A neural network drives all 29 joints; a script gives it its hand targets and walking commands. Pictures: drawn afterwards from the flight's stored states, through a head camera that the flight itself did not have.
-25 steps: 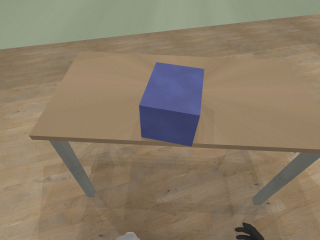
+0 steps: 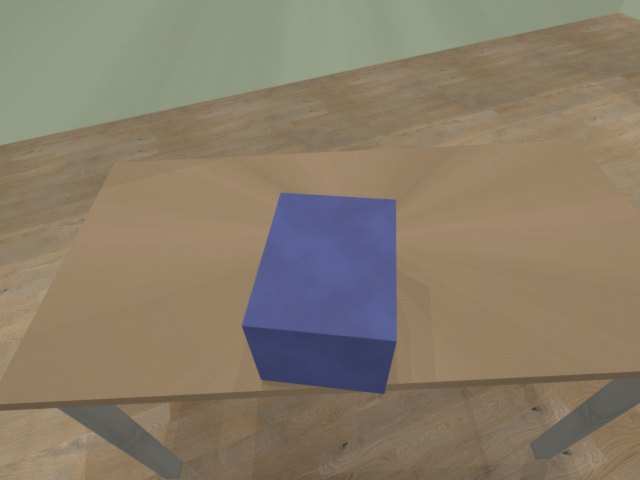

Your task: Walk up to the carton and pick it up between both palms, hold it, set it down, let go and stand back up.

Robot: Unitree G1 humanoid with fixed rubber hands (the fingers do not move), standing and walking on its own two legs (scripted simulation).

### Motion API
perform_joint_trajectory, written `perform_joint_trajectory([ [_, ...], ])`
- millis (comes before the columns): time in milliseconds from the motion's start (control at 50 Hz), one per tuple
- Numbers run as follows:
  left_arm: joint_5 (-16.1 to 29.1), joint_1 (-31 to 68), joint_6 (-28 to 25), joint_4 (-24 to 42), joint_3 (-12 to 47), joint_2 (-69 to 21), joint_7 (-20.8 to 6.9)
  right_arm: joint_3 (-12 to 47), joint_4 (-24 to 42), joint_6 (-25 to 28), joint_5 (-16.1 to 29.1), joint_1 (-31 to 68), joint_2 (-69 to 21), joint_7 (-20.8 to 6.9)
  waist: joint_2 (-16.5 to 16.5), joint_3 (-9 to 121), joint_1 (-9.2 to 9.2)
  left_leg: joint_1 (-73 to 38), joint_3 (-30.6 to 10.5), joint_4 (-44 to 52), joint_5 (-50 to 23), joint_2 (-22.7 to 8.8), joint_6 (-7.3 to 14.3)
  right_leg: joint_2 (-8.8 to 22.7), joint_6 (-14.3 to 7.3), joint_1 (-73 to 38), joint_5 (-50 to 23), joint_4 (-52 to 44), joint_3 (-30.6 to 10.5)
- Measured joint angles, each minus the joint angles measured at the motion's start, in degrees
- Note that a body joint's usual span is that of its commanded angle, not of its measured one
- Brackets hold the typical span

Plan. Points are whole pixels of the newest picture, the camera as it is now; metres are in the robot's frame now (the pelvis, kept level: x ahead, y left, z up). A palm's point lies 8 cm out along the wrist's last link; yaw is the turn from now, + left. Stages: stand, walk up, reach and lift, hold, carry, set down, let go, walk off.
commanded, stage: walk up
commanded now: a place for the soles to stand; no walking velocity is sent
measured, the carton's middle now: (329, 288) +0.39 -0.01 -0.01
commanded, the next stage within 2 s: none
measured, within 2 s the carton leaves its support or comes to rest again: neither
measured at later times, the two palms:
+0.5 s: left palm out of the picture +0.12 +0.29 -0.12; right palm out of the picture +0.15 -0.21 -0.10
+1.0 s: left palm out of the picture +0.12 +0.29 -0.11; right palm out of the picture +0.05 -0.25 -0.12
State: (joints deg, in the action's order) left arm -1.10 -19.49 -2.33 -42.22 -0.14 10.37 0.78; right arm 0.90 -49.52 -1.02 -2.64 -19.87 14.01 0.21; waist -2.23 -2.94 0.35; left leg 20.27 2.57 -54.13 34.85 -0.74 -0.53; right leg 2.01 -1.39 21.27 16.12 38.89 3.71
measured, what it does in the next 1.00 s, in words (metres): steps on the spot: left foot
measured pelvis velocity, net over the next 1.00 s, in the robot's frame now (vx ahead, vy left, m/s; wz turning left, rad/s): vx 0.01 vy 0.04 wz -0.17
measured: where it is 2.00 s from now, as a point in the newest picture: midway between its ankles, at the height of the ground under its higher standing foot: outside the picture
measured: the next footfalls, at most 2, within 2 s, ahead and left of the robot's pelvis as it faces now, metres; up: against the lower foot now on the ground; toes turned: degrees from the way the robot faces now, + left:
left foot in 0.14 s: +0.10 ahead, +0.15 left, +0.00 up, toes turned +3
left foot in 1.18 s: +0.00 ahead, +0.19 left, +0.00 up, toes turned -7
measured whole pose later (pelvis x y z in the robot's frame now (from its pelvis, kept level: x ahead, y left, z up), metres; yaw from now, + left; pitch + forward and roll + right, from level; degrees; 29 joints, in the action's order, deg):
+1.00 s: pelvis +0.01 +0.04 +0.01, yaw -9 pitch -2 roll +2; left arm -0.3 -13.0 -0.3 -50.0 0.4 16.2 1.3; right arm 0.3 -53.1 -4.3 -0.6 -9.1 18.2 0.8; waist 0.5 -6.3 -1.0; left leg 18.9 6.9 -42.5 21.1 -2.4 0.7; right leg 0.7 1.4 20.9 13.2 35.6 -6.4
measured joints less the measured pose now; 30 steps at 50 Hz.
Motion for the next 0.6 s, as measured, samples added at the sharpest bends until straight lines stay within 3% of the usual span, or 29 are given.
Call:
perform_joint_trajectory([
  [80, -0.1, -0.1, 0.4, -1.3, 0.6, -0.3, 0.2, 0.1, 1.0, 0.6, 0.5, 3.3, -0.7, 0.2, 0.5, -1.1, -1.10, 1.7, 0.2, 5.4, -6.0, -1.2, -0.7, 0.5, 0.8, -2.6, -0.9, -3.5, -0.8],
  [140, 0.3, 0.0, 1.1, -2.6, 0.6, 0.4, -0.2, 0.4, 2.0, 1.4, 1.1, 5.6, -1.4, 0.3, 1.1, -1.4, -1.28, -1.5, 0.2, 16.0, -19.3, -2.2, 0.0, 0.4, 1.7, -3.1, 0.2, -2.5, -1.6],
  [300, 0.6, 3.5, 2.6, -6.1, 0.9, 2.3, -0.7, 1.6, 1.3, 1.1, 2.6, 9.6, -2.2, 0.4, 3.6, 0.7, -2.04, -4.7, 2.1, 19.1, -16.8, -1.9, 0.6, 0.6, 3.2, -5.2, 0.4, -4.8, -3.4],
  [600, 0.8, 4.7, 2.2, -10.7, 1.3, 4.2, -0.6, 1.3, -1.6, 0.2, 2.8, 11.3, 0.3, 0.2, 3.1, 0.7, -1.35, -7.2, 5.0, 23.0, -18.3, -1.8, 1.3, 0.5, 3.9, -6.0, -1.6, -7.6, -6.2],
])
